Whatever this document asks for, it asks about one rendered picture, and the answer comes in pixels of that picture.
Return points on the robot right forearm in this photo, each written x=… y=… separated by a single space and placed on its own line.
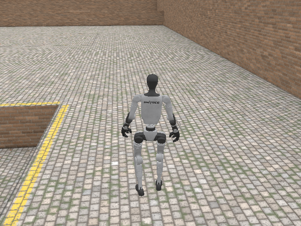
x=174 y=125

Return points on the left robot upper arm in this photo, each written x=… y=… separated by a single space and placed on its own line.
x=134 y=104

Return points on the robot left hand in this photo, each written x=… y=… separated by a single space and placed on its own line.
x=125 y=130

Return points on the right robot upper arm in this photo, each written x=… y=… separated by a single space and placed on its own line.
x=168 y=107

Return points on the robot right hand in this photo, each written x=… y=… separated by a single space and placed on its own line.
x=177 y=135

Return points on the humanoid robot torso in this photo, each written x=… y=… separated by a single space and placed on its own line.
x=151 y=112

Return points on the robot left forearm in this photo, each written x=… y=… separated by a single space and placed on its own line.
x=127 y=122

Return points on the left robot thigh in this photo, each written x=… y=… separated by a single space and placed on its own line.
x=138 y=141

